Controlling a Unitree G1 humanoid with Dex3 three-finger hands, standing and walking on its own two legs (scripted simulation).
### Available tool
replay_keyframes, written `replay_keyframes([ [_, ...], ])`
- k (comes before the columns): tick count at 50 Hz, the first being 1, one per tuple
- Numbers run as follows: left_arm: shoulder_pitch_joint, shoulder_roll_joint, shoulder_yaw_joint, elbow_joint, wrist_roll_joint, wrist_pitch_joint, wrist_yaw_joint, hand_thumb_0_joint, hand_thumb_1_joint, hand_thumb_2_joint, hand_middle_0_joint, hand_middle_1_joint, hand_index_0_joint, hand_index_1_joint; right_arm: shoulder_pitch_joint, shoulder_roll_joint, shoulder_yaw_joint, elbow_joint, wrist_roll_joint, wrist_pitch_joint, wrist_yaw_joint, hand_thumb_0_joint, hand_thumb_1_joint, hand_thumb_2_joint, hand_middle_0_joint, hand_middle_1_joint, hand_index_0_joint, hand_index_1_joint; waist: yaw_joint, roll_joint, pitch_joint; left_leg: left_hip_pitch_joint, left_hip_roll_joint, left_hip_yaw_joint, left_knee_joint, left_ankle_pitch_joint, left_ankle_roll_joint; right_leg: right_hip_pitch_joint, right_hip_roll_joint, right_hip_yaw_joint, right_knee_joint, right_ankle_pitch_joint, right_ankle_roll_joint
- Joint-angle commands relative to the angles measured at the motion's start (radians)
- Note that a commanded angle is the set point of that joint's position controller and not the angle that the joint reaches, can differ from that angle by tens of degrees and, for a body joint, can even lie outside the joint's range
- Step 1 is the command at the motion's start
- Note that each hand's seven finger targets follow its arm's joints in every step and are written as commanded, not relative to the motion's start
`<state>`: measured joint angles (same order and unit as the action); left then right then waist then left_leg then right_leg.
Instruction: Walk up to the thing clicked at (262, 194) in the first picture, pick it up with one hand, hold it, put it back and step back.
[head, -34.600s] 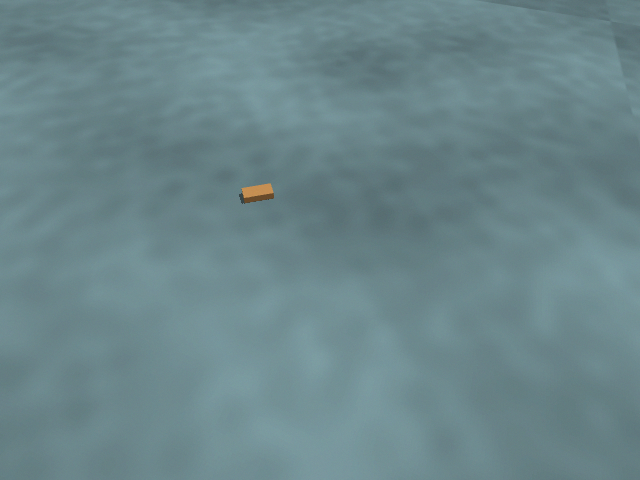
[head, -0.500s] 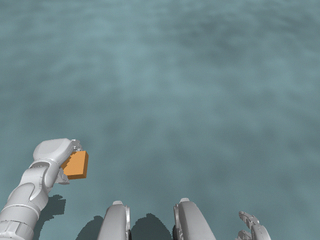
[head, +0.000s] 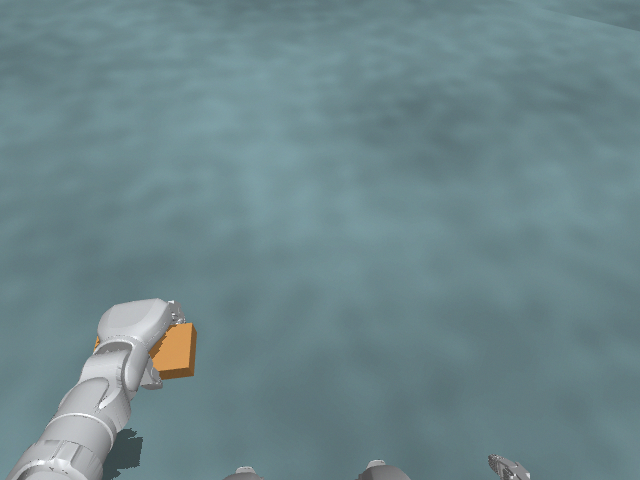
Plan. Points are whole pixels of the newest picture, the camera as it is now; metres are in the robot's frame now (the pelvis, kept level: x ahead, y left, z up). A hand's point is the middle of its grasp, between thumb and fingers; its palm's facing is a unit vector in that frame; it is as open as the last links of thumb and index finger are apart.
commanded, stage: hold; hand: left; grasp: from above
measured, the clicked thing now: (145, 354) +0.33 +0.24 -0.10
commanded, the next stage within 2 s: crouch in 1.98 s
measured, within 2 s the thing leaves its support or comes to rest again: neither
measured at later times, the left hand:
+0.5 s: hand (142, 337) +0.32 +0.22 -0.03, palm faces -0.46 -0.06 -0.89, open 9.7 cm
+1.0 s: hand (143, 338) +0.31 +0.21 -0.01, palm faces -0.45 -0.05 -0.89, open 9.7 cm
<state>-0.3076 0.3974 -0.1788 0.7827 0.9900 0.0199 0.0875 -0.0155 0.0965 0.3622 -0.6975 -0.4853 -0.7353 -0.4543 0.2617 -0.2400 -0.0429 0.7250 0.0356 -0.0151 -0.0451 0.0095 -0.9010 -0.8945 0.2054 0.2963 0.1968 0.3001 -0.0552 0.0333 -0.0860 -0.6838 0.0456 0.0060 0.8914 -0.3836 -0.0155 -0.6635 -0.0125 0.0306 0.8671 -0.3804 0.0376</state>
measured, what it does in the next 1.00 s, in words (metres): stands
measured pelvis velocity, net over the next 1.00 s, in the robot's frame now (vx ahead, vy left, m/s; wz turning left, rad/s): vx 0.01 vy -0.01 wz -0.01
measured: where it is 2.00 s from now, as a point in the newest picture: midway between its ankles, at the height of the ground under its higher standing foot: outside the picture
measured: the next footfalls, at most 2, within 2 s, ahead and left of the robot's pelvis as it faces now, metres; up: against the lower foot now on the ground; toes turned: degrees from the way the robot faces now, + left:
none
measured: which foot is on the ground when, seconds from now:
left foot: down 0.00-1.00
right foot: down 0.00-1.00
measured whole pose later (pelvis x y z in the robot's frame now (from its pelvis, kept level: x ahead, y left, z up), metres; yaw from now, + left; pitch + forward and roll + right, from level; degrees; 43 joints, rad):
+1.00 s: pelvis +0.01 -0.01 +0.03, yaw -1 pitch +3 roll +0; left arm -0.23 0.39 -0.20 0.63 1.00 0.00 -0.02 -0.02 0.08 0.37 -0.72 -0.47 -0.75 -0.43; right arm 0.21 -0.25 -0.04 0.68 0.06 0.05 -0.05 0.01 -0.90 -0.89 0.20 0.30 0.20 0.30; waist -0.01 0.05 -0.04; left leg -0.38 0.04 0.03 0.61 -0.28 -0.02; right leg -0.38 -0.02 0.05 0.62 -0.29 0.03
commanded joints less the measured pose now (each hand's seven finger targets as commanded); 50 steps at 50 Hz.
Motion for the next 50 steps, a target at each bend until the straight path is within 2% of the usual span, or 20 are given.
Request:
replay_keyframes([
  [1, -0.296, 0.208, 0.087, -0.210, -0.001, -0.013, 0.030, 0.000, 0.647, 0.656, -0.997, -0.621, -1.015, -0.602, -0.019, -0.146, -0.046, -0.115, 0.003, -0.037, -0.012, 0.000, -0.899, -0.899, 0.200, 0.300, 0.200, 0.300, 0.014, 0.026, -0.281, 0.252, -0.049, -0.002, -0.178, 0.169, 0.012, 0.142, 0.049, -0.028, -0.176, 0.157, -0.043],
  [4, -0.281, 0.205, 0.092, -0.203, 0.009, -0.014, 0.047, 0.000, 0.647, 0.639, -0.997, -0.609, -1.019, -0.587, -0.023, -0.146, -0.046, -0.110, 0.002, -0.035, -0.011, 0.000, -0.899, -0.899, 0.200, 0.300, 0.200, 0.300, 0.021, 0.017, -0.271, 0.284, -0.050, 0.000, -0.196, 0.195, 0.010, 0.164, 0.047, -0.027, -0.198, 0.175, -0.042],
  [5, -0.308, 0.193, 0.079, -0.214, 0.011, -0.015, 0.048, 0.000, 0.636, 0.609, -0.972, -0.616, -1.003, -0.585, -0.017, -0.148, -0.046, -0.111, 0.002, -0.035, -0.011, 0.000, -0.897, -0.896, 0.200, 0.300, 0.200, 0.300, 0.001, 0.008, -0.276, 0.291, -0.049, 0.000, -0.199, 0.208, 0.010, 0.161, 0.047, -0.026, -0.201, 0.192, -0.041],
  [8, -0.306, 0.216, 0.086, -0.210, 0.028, -0.013, 0.045, 0.000, 0.623, 0.627, -0.972, -0.605, -0.996, -0.580, -0.020, -0.152, -0.051, -0.105, 0.004, -0.028, -0.011, 0.000, -0.897, -0.897, 0.200, 0.300, 0.200, 0.300, 0.017, 0.004, -0.278, 0.315, -0.053, 0.007, -0.214, 0.245, 0.012, 0.199, 0.046, -0.021, -0.219, 0.229, -0.040],
  [10, -0.322, 0.211, 0.077, -0.232, 0.025, -0.013, 0.036, 0.000, 0.656, 0.637, -0.989, -0.622, -1.017, -0.593, -0.027, -0.149, -0.050, -0.103, 0.005, -0.025, -0.009, 0.000, -0.897, -0.897, 0.200, 0.300, 0.200, 0.300, 0.020, 0.007, -0.271, 0.322, -0.056, 0.011, -0.225, 0.254, 0.014, 0.215, 0.045, -0.016, -0.232, 0.242, -0.038],
  [11, -0.321, 0.204, 0.076, -0.217, 0.020, -0.011, 0.030, 0.000, 0.668, 0.648, -0.993, -0.632, -1.023, -0.602, -0.028, -0.152, -0.051, -0.101, 0.005, -0.024, -0.008, 0.000, -0.895, -0.896, 0.200, 0.300, 0.200, 0.300, 0.008, -0.001, -0.271, 0.332, -0.056, 0.013, -0.228, 0.258, 0.014, 0.218, 0.045, -0.015, -0.238, 0.246, -0.037],
  [15, -0.282, 0.202, 0.077, -0.221, 0.013, -0.009, 0.009, 0.000, 0.701, 0.673, -1.029, -0.623, -1.053, -0.599, -0.045, -0.151, -0.051, -0.112, 0.007, -0.017, -0.006, 0.000, -0.891, -0.895, 0.200, 0.300, 0.200, 0.300, 0.032, 0.002, -0.254, 0.356, -0.056, 0.015, -0.256, 0.273, 0.012, 0.248, 0.047, -0.021, -0.258, 0.248, -0.040],
  [17, -0.283, 0.176, 0.057, -0.232, 0.010, -0.009, -0.003, 0.000, 0.699, 0.642, -1.017, -0.615, -1.047, -0.585, -0.047, -0.148, -0.050, -0.115, 0.008, -0.015, -0.004, 0.000, -0.890, -0.894, 0.200, 0.300, 0.200, 0.300, 0.020, -0.011, -0.253, 0.362, -0.055, 0.014, -0.263, 0.293, 0.013, 0.263, 0.050, -0.021, -0.261, 0.269, -0.038],
  [18, -0.266, 0.193, 0.072, -0.226, 0.009, -0.008, -0.007, 0.000, 0.691, 0.653, -1.014, -0.623, -1.042, -0.594, -0.050, -0.154, -0.052, -0.121, 0.009, -0.011, -0.004, 0.000, -0.891, -0.895, 0.200, 0.300, 0.200, 0.300, 0.030, -0.005, -0.247, 0.367, -0.058, 0.021, -0.266, 0.301, 0.013, 0.275, 0.048, -0.022, -0.267, 0.276, -0.038],
  [20, -0.255, 0.187, 0.064, -0.226, 0.012, -0.012, -0.025, 0.000, 0.679, 0.648, -1.011, -0.606, -1.036, -0.581, -0.052, -0.150, -0.051, -0.124, 0.011, -0.006, -0.005, 0.000, -0.893, -0.896, 0.200, 0.300, 0.200, 0.300, 0.026, -0.012, -0.234, 0.371, -0.056, 0.022, -0.270, 0.316, 0.014, 0.272, 0.049, -0.023, -0.270, 0.285, -0.039],
  [27, -0.280, 0.211, 0.088, -0.303, 0.017, -0.028, -0.035, 0.000, 0.681, 0.660, -1.019, -0.591, -1.039, -0.571, -0.073, -0.152, -0.048, -0.152, 0.014, 0.003, -0.006, 0.000, -0.892, -0.896, 0.200, 0.300, 0.200, 0.300, 0.042, 0.012, -0.240, 0.398, -0.057, 0.024, -0.295, 0.312, 0.014, 0.290, 0.048, -0.018, -0.287, 0.277, -0.042],
  [28, -0.286, 0.206, 0.083, -0.295, 0.017, -0.028, -0.034, 0.000, 0.673, 0.643, -1.002, -0.599, -1.028, -0.572, -0.072, -0.149, -0.046, -0.151, 0.012, 0.004, -0.005, 0.000, -0.891, -0.896, 0.200, 0.300, 0.199, 0.300, 0.033, 0.012, -0.237, 0.394, -0.057, 0.022, -0.295, 0.309, 0.014, 0.290, 0.049, -0.017, -0.287, 0.274, -0.041],
  [31, -0.271, 0.208, 0.085, -0.304, 0.020, -0.026, -0.035, 0.000, 0.678, 0.627, -1.011, -0.582, -1.036, -0.557, -0.083, -0.149, -0.047, -0.158, 0.015, 0.008, -0.005, 0.000, -0.893, -0.896, 0.200, 0.300, 0.200, 0.300, 0.045, -0.007, -0.226, 0.401, -0.059, 0.027, -0.307, 0.300, 0.017, 0.306, 0.045, -0.015, -0.300, 0.271, -0.038],
  [34, -0.268, 0.215, 0.091, -0.314, 0.023, -0.023, -0.036, 0.000, 0.708, 0.664, -1.021, -0.624, -1.049, -0.595, -0.085, -0.153, -0.049, -0.159, 0.015, 0.012, -0.006, 0.000, -0.892, -0.896, 0.200, 0.300, 0.200, 0.300, 0.046, 0.008, -0.238, 0.417, -0.057, 0.027, -0.313, 0.317, 0.016, 0.311, 0.047, -0.017, -0.299, 0.282, -0.039],
  [35, -0.253, 0.196, 0.075, -0.297, 0.018, -0.024, -0.042, 0.000, 0.693, 0.686, -1.020, -0.613, -1.042, -0.591, -0.086, -0.153, -0.051, -0.158, 0.015, 0.013, -0.005, 0.000, -0.891, -0.896, 0.200, 0.300, 0.199, 0.300, 0.038, -0.001, -0.226, 0.424, -0.054, 0.027, -0.316, 0.315, 0.016, 0.310, 0.048, -0.021, -0.303, 0.274, -0.039],
  [37, -0.277, 0.212, 0.085, -0.328, 0.014, -0.025, -0.045, 0.000, 0.700, 0.678, -1.025, -0.609, -1.047, -0.587, -0.088, -0.155, -0.050, -0.158, 0.015, 0.015, -0.006, 0.000, -0.893, -0.896, 0.200, 0.300, 0.199, 0.300, 0.043, 0.003, -0.242, 0.431, -0.055, 0.024, -0.321, 0.324, 0.017, 0.323, 0.048, -0.022, -0.306, 0.285, -0.037],
  [42, -0.240, 0.195, 0.078, -0.321, 0.011, -0.018, -0.052, 0.000, 0.673, 0.656, -1.016, -0.594, -1.036, -0.574, -0.102, -0.145, -0.044, -0.168, 0.019, 0.019, -0.009, 0.000, -0.896, -0.898, 0.200, 0.300, 0.200, 0.300, 0.046, -0.035, -0.209, 0.429, -0.061, 0.033, -0.335, 0.306, 0.026, 0.331, 0.041, -0.015, -0.333, 0.282, -0.031],
  [44, -0.234, 0.210, 0.091, -0.327, 0.006, -0.019, -0.057, 0.000, 0.687, 0.669, -1.020, -0.610, -1.042, -0.589, -0.111, -0.150, -0.044, -0.173, 0.021, 0.020, -0.009, 0.000, -0.896, -0.898, 0.200, 0.300, 0.199, 0.300, 0.052, -0.048, -0.206, 0.429, -0.064, 0.036, -0.340, 0.297, 0.028, 0.342, 0.038, -0.014, -0.345, 0.275, -0.028],
  [45, -0.260, 0.204, 0.079, -0.352, 0.004, -0.021, -0.061, 0.000, 0.687, 0.673, -1.015, -0.620, -1.037, -0.597, -0.110, -0.147, -0.042, -0.175, 0.020, 0.021, -0.010, 0.000, -0.896, -0.898, 0.200, 0.300, 0.199, 0.300, 0.045, -0.034, -0.211, 0.434, -0.063, 0.035, -0.343, 0.289, 0.028, 0.336, 0.039, -0.012, -0.345, 0.267, -0.029],
  [50, -0.258, 0.214, 0.086, -0.361, 0.008, -0.024, -0.071, 0.000, 0.710, 0.645, -1.020, -0.627, -1.051, -0.596, -0.128, -0.146, -0.039, -0.181, 0.023, 0.023, -0.014, 0.000, -0.895, -0.897, 0.200, 0.300, 0.199, 0.300, 0.055, -0.017, -0.185, 0.447, -0.060, 0.035, -0.371, 0.258, 0.024, 0.337, 0.042, -0.016, -0.363, 0.225, -0.035],
])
